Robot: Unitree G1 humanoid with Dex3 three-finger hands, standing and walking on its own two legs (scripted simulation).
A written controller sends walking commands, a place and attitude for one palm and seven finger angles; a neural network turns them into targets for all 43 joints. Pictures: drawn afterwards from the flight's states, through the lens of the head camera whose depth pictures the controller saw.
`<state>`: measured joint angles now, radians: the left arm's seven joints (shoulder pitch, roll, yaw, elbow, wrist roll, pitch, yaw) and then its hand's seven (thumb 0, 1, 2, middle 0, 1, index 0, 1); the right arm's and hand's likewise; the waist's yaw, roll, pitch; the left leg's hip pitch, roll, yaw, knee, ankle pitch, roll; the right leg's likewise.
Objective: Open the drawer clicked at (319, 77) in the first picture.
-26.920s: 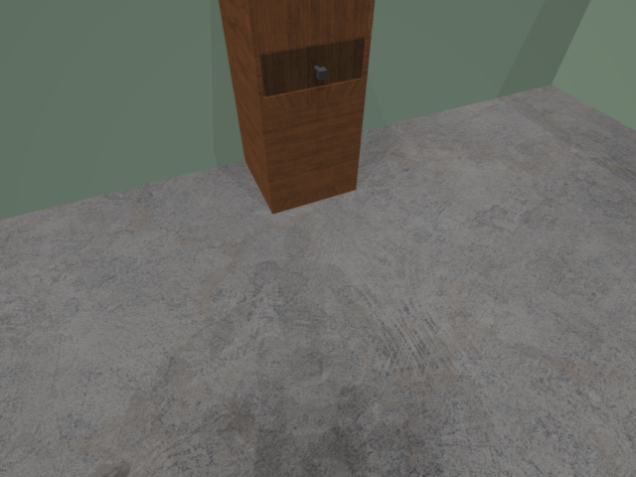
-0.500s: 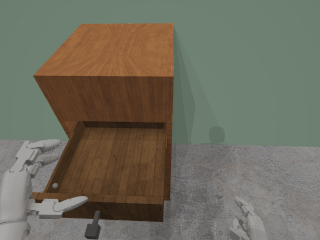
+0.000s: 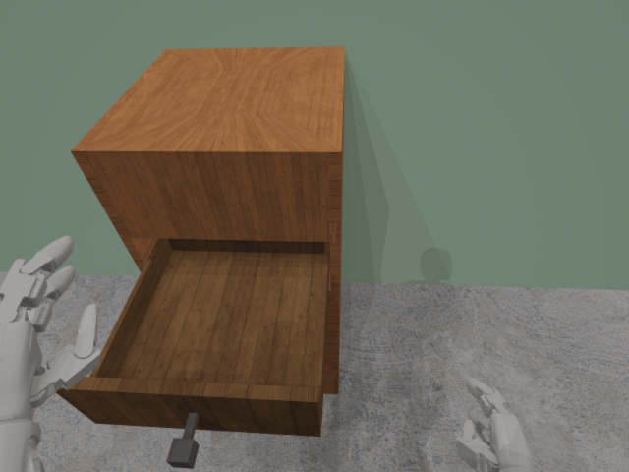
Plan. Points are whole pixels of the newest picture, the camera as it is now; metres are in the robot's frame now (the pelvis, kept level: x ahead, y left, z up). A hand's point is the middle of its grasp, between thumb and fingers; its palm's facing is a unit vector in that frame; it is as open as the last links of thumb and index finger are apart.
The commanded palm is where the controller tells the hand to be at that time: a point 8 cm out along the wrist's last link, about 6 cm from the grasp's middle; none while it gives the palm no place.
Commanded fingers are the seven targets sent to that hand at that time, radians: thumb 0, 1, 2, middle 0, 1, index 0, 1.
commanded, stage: draw the hand back to the body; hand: left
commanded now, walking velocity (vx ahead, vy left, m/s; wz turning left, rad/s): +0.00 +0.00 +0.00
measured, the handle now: (187, 440) +0.19 +0.23 -0.13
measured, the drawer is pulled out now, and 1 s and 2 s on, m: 0.30 0.30 0.30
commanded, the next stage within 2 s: step back with the hand held close in 0.14 s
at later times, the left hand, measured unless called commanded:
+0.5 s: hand (88, 355) +0.18 +0.24 +0.15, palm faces +0.29 -0.82 -0.49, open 7.4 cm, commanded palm +0.11 +0.29 +0.17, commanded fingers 0.00 0.90 0.90 -0.20 -0.30 -0.20 -0.30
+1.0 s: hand (25, 425) +0.11 +0.26 +0.15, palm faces +0.37 -0.82 -0.43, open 7.4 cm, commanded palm +0.05 +0.31 +0.17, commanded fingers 0.00 0.90 0.90 -0.20 -0.30 -0.20 -0.30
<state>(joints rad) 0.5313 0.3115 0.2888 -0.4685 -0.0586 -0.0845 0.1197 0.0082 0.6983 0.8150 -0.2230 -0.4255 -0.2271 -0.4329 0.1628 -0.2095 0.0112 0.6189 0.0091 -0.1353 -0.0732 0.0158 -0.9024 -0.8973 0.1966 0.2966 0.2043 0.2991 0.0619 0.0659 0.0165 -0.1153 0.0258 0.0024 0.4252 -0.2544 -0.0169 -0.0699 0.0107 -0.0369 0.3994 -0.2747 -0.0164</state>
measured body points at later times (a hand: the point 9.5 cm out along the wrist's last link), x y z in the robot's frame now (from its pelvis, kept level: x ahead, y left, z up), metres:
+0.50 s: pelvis -0.02 +0.01 +0.00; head +0.02 +0.00 +0.45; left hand +0.16 +0.28 +0.17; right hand +0.17 -0.23 -0.09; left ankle -0.01 +0.13 -0.74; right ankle -0.03 -0.11 -0.74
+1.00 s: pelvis -0.08 +0.02 -0.02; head -0.04 +0.04 +0.43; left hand +0.09 +0.30 +0.18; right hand +0.11 -0.21 -0.09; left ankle -0.01 +0.13 -0.74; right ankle -0.03 -0.11 -0.74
